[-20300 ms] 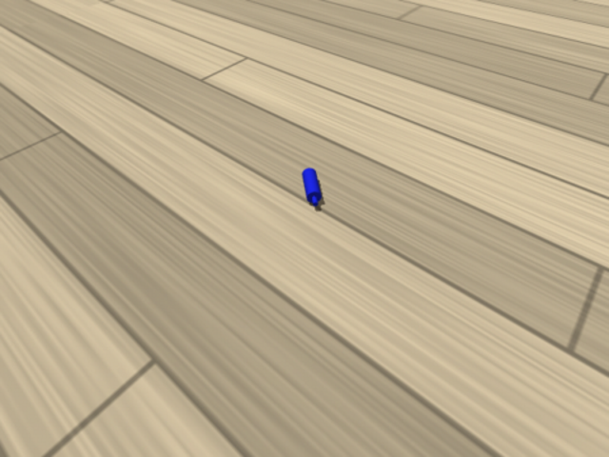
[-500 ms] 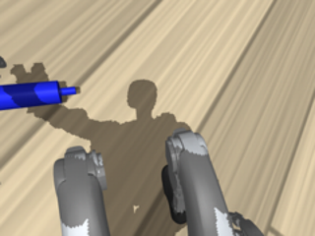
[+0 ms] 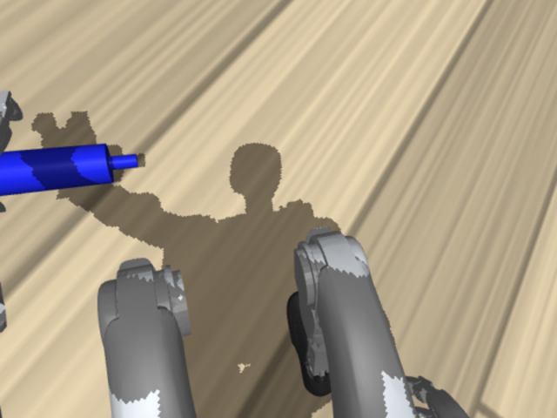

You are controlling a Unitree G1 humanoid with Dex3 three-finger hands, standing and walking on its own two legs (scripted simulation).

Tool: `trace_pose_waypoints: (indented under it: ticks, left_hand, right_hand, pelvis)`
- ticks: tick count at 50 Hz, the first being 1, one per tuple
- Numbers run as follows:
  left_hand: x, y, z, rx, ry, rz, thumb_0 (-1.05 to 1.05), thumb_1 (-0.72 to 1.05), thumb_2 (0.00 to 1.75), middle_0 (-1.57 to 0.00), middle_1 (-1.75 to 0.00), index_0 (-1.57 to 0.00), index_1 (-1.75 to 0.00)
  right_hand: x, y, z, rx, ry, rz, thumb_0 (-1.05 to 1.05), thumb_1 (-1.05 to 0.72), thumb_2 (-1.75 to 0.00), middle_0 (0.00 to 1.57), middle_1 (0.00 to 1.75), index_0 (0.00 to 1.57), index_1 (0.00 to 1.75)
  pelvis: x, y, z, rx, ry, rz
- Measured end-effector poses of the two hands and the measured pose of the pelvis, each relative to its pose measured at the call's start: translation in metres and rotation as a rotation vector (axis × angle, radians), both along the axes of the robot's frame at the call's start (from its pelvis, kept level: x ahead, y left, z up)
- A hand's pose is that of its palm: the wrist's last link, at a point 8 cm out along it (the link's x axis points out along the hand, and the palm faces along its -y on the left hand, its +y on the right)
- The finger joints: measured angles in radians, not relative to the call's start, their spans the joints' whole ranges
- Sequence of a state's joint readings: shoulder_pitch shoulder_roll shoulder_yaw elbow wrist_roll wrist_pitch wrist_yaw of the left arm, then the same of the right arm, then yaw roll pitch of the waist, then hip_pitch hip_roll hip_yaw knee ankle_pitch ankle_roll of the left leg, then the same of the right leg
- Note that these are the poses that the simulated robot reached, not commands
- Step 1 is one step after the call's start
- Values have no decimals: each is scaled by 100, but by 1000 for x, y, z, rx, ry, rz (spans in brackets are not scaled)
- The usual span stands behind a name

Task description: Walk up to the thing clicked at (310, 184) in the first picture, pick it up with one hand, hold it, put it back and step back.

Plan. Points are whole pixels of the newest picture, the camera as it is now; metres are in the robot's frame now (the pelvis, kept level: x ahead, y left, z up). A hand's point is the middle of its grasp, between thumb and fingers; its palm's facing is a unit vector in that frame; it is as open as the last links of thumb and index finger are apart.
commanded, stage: approach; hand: left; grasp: from above
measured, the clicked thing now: (69, 167) +0.50 +0.29 -0.29
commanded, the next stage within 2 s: close in in 0.56 s
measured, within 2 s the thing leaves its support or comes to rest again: neither
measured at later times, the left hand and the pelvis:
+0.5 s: hand (20, 149) +0.49 +0.32 -0.17, palm faces -0.41 -0.06 -0.91, open 14.0 cm; pelvis +0.00 +0.00 -0.01, yaw -1 degrees
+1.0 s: hand (28, 158) +0.48 +0.32 -0.17, palm faces -0.45 -0.08 -0.89, open 13.9 cm; pelvis +0.00 +0.00 +0.00, yaw -1 degrees
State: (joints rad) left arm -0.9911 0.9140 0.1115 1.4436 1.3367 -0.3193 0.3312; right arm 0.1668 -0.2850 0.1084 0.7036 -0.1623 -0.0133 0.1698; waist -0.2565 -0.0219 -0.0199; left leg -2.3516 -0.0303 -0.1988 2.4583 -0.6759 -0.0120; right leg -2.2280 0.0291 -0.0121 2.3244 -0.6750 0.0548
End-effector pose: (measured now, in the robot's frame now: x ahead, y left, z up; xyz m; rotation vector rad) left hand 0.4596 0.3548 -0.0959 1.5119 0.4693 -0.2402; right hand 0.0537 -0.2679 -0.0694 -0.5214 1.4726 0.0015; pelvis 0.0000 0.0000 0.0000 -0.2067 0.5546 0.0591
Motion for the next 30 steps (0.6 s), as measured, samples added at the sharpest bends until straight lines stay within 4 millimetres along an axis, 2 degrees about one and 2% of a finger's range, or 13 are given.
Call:
trace_pose_waypoints:
  ticks: [4, 12, 16, 19, 23, 30]
  left_hand:
    - [9, -14, 1, -5, -8, -42, 0, -54, 102, -9, -106, -9, -106]
    - [36, -57, -9, -50, -46, -80, 0, -53, 101, -8, -108, -9, -107]
    - [40, -65, -15, -33, -57, -63, 0, -53, 101, -9, -107, -9, -107]
    - [40, -61, -16, -7, -63, -28, 0, -54, 102, -9, -106, -9, -106]
    - [35, -42, -14, 30, -48, 45, 0, -54, 103, -10, -105, -9, -105]
    - [27, -11, -13, 21, 18, 109, 0, -55, 104, -10, -104, -9, -104]
  right_hand:
    - [-2, 0, 1, -2, 1, -2, 0, -92, -89, 20, 30, 20, 30]
    - [-13, 0, 9, -28, -20, -25, 0, -91, -89, 20, 30, 21, 30]
    - [-24, 0, 8, -21, -6, -49, 0, -91, -89, 20, 30, 20, 30]
    - [-31, 0, 5, -4, 11, -58, 0, -91, -89, 20, 30, 20, 30]
    - [-34, 2, -1, 20, 22, -60, 0, -91, -89, 20, 30, 20, 30]
    - [-23, 2, -5, 22, 21, -27, 0, -91, -89, 20, 30, 21, 30]
  pelvis:
    - [0, 0, 0, 2, 2, 0]
    - [0, 0, -1, -6, 9, -10]
    - [1, -1, -2, -2, 16, -14]
    - [1, -2, -3, 3, 16, -18]
    - [1, -3, -5, 11, 13, -20]
    - [2, -3, -6, 9, 11, -15]
